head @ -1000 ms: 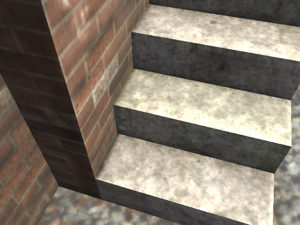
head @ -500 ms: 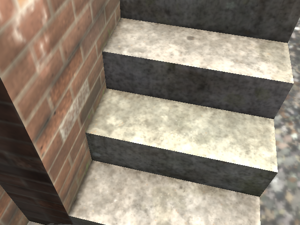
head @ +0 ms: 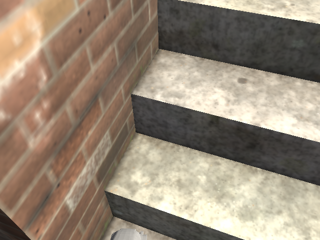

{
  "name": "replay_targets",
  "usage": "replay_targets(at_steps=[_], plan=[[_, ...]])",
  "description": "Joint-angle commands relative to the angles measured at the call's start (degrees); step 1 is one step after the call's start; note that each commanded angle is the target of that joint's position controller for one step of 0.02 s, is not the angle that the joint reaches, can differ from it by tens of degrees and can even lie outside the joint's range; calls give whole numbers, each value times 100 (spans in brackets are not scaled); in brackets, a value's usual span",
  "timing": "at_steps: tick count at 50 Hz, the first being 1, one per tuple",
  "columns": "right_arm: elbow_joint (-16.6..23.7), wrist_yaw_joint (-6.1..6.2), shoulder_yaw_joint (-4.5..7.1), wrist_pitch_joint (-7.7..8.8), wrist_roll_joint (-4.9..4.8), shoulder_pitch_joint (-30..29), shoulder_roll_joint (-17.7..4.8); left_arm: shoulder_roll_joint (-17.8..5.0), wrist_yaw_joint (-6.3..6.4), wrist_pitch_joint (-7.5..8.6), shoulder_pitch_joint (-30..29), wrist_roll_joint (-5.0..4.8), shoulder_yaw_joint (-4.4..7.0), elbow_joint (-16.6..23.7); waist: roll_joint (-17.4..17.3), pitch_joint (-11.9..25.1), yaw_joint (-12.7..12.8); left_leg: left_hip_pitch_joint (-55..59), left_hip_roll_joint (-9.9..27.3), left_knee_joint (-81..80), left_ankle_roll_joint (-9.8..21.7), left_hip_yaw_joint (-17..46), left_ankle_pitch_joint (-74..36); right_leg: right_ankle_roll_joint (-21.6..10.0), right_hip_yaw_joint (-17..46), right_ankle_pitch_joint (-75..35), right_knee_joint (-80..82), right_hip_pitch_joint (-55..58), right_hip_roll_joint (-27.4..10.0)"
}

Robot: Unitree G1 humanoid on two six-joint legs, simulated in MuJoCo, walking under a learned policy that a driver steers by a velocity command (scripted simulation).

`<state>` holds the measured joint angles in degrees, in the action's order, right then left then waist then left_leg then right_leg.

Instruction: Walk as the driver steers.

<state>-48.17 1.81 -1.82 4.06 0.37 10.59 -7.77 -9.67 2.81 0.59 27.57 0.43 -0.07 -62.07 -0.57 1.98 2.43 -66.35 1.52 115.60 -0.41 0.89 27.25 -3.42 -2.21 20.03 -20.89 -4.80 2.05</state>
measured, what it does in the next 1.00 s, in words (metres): climbs: left foot 0.19 m higher, then right foot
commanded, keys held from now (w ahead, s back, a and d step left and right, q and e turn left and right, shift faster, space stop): w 1.00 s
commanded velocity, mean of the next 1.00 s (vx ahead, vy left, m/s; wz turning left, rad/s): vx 0.28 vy -0.25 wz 0.00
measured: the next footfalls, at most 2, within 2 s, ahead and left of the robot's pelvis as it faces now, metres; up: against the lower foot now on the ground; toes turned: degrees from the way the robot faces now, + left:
left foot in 0.08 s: +0.20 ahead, +0.13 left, +0.19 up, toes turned +10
right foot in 0.50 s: +0.20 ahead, -0.15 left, +0.20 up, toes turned +9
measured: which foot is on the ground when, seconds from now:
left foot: up 0.00-0.06, down 0.08-0.50, up 0.52-1.00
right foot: down 0.00-0.12, up 0.14-0.48, down 0.50-1.00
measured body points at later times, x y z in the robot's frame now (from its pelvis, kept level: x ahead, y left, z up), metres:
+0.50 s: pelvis +0.11 -0.06 +0.14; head +0.09 -0.08 +0.59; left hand +0.25 +0.22 +0.08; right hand +0.29 -0.32 +0.06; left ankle +0.15 +0.13 -0.55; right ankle +0.16 -0.16 -0.55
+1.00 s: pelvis +0.17 -0.11 +0.21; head +0.17 -0.12 +0.66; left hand +0.14 +0.13 +0.08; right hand +0.39 -0.29 +0.12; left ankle +0.23 +0.02 -0.37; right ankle +0.15 -0.16 -0.54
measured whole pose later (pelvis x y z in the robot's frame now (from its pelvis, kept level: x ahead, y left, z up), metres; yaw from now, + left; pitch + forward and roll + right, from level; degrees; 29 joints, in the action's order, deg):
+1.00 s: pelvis +0.17 -0.11 +0.21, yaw -2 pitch +1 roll +4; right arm -34.2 2.5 -1.6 3.5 -0.5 9.8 -10.4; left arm -12.3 2.1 -2.6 29.7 2.1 -3.0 -38.4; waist 2.8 0.4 11.5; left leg -48.6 -0.7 85.3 -2.5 -3.0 10.7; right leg -11.0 10.6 15.2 -23.2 -10.4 6.6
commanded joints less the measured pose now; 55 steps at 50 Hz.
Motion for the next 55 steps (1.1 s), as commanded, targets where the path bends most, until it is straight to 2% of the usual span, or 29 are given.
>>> replay_targets(at_steps=[1, 2, 3, 5, 6, 7, 8, 9, 10, 11, 13, 16, 17, 20, 21, 23, 24, 25, 26, 27, 28, 30, 32, 36, 43, 45, 48, 52, 55], plan=[[1236, -17, -127, 278, 148, -1264, -273, -918, 226, -99, -175, -25, 129, 419, 418, -854, -174, -928, 279, -1565, -81, -478, 307, -792, 486, -3398, 514, 285, -1248], [1329, 1, -163, 302, 195, -1088, -124, -967, 335, -94, -590, -55, 159, 535, 598, -573, -334, 370, 433, -2157, -58, -629, -267, -788, 428, -4467, 803, -414, -1218], [1293, -34, -221, 245, 234, -562, -186, -1196, 391, -179, -1326, -118, 172, 919, 237, -242, -791, 2578, 296, -3997, 5, -1032, -985, -750, 58, -5462, 852, -1608, -836], [933, 127, 128, 44, 0, 1112, -875, -1851, 301, -332, -762, -150, 299, 1163, -96, 1467, -1378, 6059, -674, -6214, 10, -1522, -970, -649, 152, -7995, -723, -1140, -608], [589, 161, 348, -21, -18, 2487, -1364, -1619, 162, -148, -1141, -199, 204, 1650, -552, 2308, -1954, 9145, 60, -6884, 520, -170, -2773, 118, 420, -7420, -2933, -3234, -92], [325, 373, 517, -19, 196, 2793, -1881, -1096, -103, -167, -1372, 20, 35, 1851, -2888, 3689, -1768, 9621, 1699, -7761, 1307, 3162, -3610, 532, 1465, 39, -6260, -3726, 894], [523, 447, 434, 93, 514, 2733, -1635, -1430, -312, -13, -1614, 147, 122, 2102, -2184, 4131, -1570, 8897, 1731, -7531, 1210, 4058, -3102, 604, 2550, 284, -7811, -3729, 822], [528, 513, 438, 119, 381, 2521, -1580, -1380, -343, -68, -2443, 208, 201, 2656, -1442, 2869, -1308, 8056, 1667, -7607, 1058, 3501, -2702, 897, 2039, 533, -8503, -4710, 631], [450, 563, 373, 249, 251, 2136, -1342, -978, -346, -167, -2643, 304, 85, 3120, -755, 1457, -925, 7063, 1574, -7488, 983, 2923, -2865, 964, 1797, 952, -8693, -5430, 379], [437, 699, 285, 285, 182, 1602, -975, -739, -325, -332, -2582, 390, 0, 3287, -462, 630, -541, 5793, 1668, -7474, 831, 2586, -2378, 873, 1827, 1300, -9130, -5519, 75], [762, 721, 58, 221, 283, 305, -652, -771, -436, -584, -1929, 128, -77, 3385, -20, -312, 436, 2688, 1846, -8300, 510, 1964, -2002, 661, 1441, 1115, -10478, -4074, 4], [1399, 564, 85, 130, 116, -661, -1143, -1310, -278, -746, -794, 48, 81, 3207, 868, -178, 1438, 1496, 1124, -8234, 89, 185, -531, 506, 878, -432, -8913, -2587, -32], [1455, 565, 161, 65, 133, -677, -1342, -1377, -211, -733, -790, 119, 141, 3248, 768, -106, 1472, 1442, 861, -8040, 107, -270, -761, 531, 518, -1009, -8458, -2174, 122], [1660, 598, 389, -130, 248, -221, -1851, -1023, -115, -839, -1283, 60, 95, 3621, -562, 275, 900, 3931, 1477, -8336, 533, 460, -2625, 452, 294, 181, -5651, -3056, -214], [1694, 614, 487, -202, 247, 1, -1885, -892, -137, -869, -1543, 81, 58, 3722, -699, 286, 571, 4496, 1595, -8340, 537, 631, -2885, 401, 171, 747, -4695, -3056, -365], [1877, 618, 567, -285, 62, -580, -1748, -694, -135, -829, -686, 131, 91, 3371, -947, 449, 848, 3980, 1513, -7948, 407, 165, -3132, -4, -188, -325, -2572, -1271, -444], [1557, 573, 463, -347, -39, -23, -1302, -533, -182, -846, -781, 125, 93, 3067, -221, 373, 496, 3814, 909, -7662, 471, -467, -1340, -120, -891, 100, -2122, -848, 344], [1424, 493, 391, -457, -102, 69, -1004, -334, -359, -776, -490, 178, 46, 2898, 641, -317, 548, 3068, 102, -6018, 306, -1056, 671, -529, -464, 384, -1530, -820, 502], [1933, 402, 260, -515, 49, 70, -587, -1021, -353, -616, -1107, 206, 131, 3303, 1695, -917, -70, 2009, -740, -3939, -114, -1134, 828, -1360, 2698, 526, -583, -1772, -216], [1972, 360, 177, -482, -50, 537, -215, -1784, -258, -556, -1675, 195, 233, 3738, 2215, -772, -357, 1459, -403, -2732, 52, 20, 293, -1806, 5235, 3732, 1079, -2203, -1114], [2149, 282, 166, -369, -89, 254, -379, -1654, -215, -431, -1897, 178, 220, 3930, 1799, -1013, -363, 1297, -109, -2008, 133, 525, -602, -1494, 5768, 4661, 1211, -2660, -1467], [2050, 196, 108, -259, 46, -79, -503, -1400, -172, -343, -1321, 130, 136, 3714, 430, -760, 11, 971, 97, -1983, 44, 404, -1351, -908, 4987, 2937, 577, -1927, -1385], [2180, 99, 206, -91, 103, -580, -895, -1086, -40, -321, -739, 172, 43, 3431, -37, -218, 385, 1223, -39, -2290, -25, 279, -1247, -992, 4146, 2137, 173, -1232, -1023], [2205, 36, 156, 22, -99, -586, -760, -1173, 107, -280, 101, 117, 32, 3074, 68, -57, 649, 887, -102, -2974, -111, 374, -1286, -1132, 3976, 1615, 257, -120, -1124], [2186, 103, 53, 29, -196, -779, -520, -891, 132, -449, 392, 131, -109, 2890, 411, -503, 815, 452, -175, -3147, -273, -7, -972, -1332, 3713, 1420, 770, 64, -1122], [2019, 98, 58, 19, -106, -555, -517, -808, 25, -381, 324, 241, -157, 2854, 595, -473, 799, 565, -236, -2748, -294, -229, -1317, -1478, 3460, 1106, 692, -43, -1047], [1843, 74, 109, 31, -51, -365, -563, -745, -78, -235, 208, 185, -177, 2695, 638, -535, 740, 1182, -220, -2872, -223, -482, -1812, -1457, 3097, 1022, 805, -537, -930], [1848, 56, 100, 122, -168, -775, -569, -817, -132, -131, 835, 95, -105, 2427, 778, -948, 992, 105, -38, -3446, -68, -498, -1810, -1360, 3220, 815, 795, 816, -1043], [1722, -30, 42, 155, -127, -748, -438, -812, -67, -131, 716, 123, -60, 2436, 972, -907, 789, 695, 82, -3920, 115, -449, -1657, -1480, 3031, -329, 743, 776, -1127]])
Velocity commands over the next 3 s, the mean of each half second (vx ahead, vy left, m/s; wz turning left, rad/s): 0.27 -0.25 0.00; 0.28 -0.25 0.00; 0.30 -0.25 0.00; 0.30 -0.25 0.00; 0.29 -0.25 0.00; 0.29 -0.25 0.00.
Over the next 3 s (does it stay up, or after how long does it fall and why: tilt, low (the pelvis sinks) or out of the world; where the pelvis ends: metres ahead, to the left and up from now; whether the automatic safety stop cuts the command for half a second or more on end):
stays up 0.73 -0.22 0.57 its command is cut before an obstacle from the start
